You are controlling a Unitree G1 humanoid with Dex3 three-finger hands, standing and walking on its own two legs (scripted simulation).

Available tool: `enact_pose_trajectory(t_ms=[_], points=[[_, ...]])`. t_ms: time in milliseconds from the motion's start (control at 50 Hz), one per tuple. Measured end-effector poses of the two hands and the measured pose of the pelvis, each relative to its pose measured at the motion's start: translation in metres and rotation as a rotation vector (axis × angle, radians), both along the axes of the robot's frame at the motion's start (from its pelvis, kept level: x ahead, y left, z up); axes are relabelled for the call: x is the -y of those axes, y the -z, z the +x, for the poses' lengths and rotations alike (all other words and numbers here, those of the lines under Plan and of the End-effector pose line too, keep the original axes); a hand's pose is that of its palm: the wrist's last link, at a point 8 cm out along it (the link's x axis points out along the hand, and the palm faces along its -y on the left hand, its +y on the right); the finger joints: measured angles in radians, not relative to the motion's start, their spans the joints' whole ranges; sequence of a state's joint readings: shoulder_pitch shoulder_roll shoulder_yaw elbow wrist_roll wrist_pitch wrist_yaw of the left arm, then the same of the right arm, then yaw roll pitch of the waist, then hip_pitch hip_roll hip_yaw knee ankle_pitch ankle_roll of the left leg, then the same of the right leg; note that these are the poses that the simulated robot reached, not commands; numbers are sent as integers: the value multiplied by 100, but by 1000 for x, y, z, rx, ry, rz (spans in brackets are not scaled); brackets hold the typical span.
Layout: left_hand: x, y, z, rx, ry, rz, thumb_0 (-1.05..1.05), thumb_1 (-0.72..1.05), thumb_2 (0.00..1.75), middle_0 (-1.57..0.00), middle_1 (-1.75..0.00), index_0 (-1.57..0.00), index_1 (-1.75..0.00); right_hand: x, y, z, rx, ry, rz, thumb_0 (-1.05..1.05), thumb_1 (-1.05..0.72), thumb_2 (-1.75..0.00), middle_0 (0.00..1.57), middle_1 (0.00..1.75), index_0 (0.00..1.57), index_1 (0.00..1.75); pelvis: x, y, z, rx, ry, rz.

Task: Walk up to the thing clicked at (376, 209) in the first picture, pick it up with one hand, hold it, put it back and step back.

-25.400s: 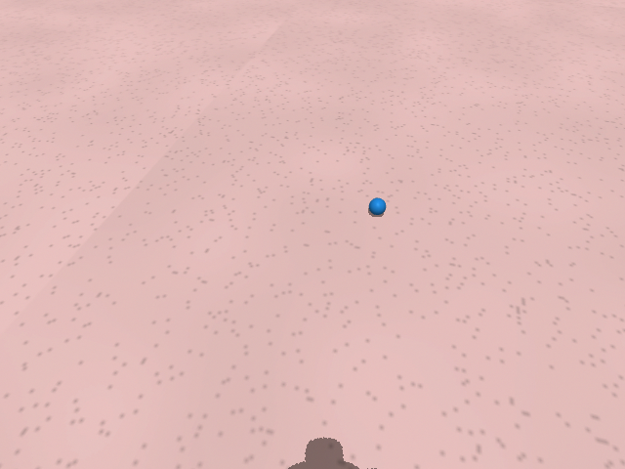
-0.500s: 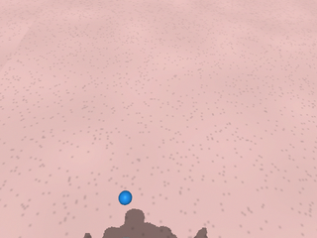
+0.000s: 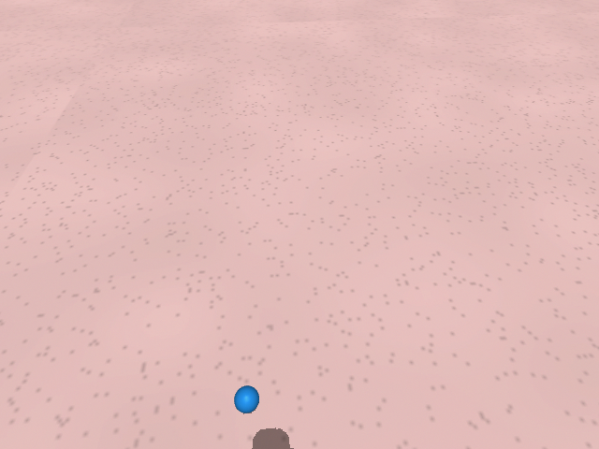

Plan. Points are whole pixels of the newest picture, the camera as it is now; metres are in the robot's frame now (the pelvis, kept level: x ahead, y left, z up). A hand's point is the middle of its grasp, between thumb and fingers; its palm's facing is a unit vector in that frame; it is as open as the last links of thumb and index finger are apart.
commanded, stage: walk up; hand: left
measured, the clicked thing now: (246, 399) +0.44 +0.18 -0.74
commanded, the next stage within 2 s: none
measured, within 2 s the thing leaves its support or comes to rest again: neither
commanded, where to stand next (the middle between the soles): +0.08 -0.05 m, yaw -1 degrees
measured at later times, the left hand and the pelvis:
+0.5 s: hand out of the picture +0.06 +0.25 -0.16, palm faces +0.00 -0.95 -0.32, open 7.4 cm; pelvis +0.00 +0.00 +0.00, yaw +0 degrees
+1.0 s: hand out of the picture -0.02 +0.23 -0.15, palm faces +0.06 -0.91 -0.42, open 7.4 cm; pelvis -0.05 -0.04 -0.01, yaw +3 degrees
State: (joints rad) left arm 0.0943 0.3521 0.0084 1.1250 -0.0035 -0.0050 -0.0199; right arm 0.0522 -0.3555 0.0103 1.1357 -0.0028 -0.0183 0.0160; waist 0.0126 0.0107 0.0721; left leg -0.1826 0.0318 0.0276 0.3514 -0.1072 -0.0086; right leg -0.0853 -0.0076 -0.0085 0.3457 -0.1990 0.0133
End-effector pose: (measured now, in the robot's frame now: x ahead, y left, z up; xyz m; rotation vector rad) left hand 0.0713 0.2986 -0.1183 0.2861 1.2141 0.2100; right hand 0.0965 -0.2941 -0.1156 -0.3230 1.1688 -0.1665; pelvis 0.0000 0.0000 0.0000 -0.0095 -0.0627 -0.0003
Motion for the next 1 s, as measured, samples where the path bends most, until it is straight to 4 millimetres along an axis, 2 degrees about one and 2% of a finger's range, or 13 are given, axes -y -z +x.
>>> enact_pose_trajectory(t_ms=[160,300,400,520,600,680,740,800,840,900,1000], points=[[1,4,-3,-23,4,-16,0,91,90,-20,-30,-20,-30,4,0,-31,-63,43,-15,0,-91,-90,20,30,20,30,-2,-1,-2,-4,-1,0],[2,6,-13,-57,-3,-19,0,91,90,-20,-30,-20,-30,4,2,-43,-94,54,-15,0,-91,-90,20,30,20,30,-2,-2,-2,-15,-4,1],[3,7,-20,-78,-13,-16,0,91,90,-20,-30,-20,-30,3,4,-40,-98,51,-8,0,-91,-90,20,30,20,30,-1,-2,0,-20,-5,0],[3,7,-20,-86,-23,-12,0,91,90,-20,-30,-20,-30,2,4,-27,-78,44,-2,0,-91,-90,20,30,20,30,0,-1,3,-25,-2,1],[-3,8,-16,-70,-33,8,0,91,90,-20,-30,-20,-30,9,6,-19,-56,42,-19,0,-91,-90,20,30,20,30,3,4,-7,-33,-5,6],[-5,10,-18,-50,-29,43,0,91,90,-20,-30,-20,-30,24,10,-14,-25,28,-42,0,-91,-90,21,30,20,30,13,13,-22,-36,-9,17],[0,8,-30,-42,-34,68,0,91,90,-20,-30,-20,-30,41,15,-9,5,8,-58,0,-91,-90,21,30,20,30,25,19,-34,-40,-3,10],[9,11,-52,-49,-24,101,0,91,90,-20,-30,-20,-30,58,24,-3,46,-1,-62,0,-91,-90,21,30,20,30,37,30,-46,-41,7,16],[17,9,-69,-72,-17,105,0,91,90,-20,-30,-20,-30,62,25,-4,52,-6,-60,0,-91,-90,20,30,20,30,40,29,-53,-34,5,20],[25,2,-88,-89,-25,107,0,91,90,-20,-30,-20,-30,62,24,-16,35,-12,-36,0,-91,-90,20,30,20,30,41,22,-58,-37,-2,26],[26,-12,-103,-14,-67,99,0,90,90,-20,-30,-20,-30,56,24,-44,-69,-67,-6,0,-91,-90,20,30,20,30,38,14,-51,-37,-56,21]])
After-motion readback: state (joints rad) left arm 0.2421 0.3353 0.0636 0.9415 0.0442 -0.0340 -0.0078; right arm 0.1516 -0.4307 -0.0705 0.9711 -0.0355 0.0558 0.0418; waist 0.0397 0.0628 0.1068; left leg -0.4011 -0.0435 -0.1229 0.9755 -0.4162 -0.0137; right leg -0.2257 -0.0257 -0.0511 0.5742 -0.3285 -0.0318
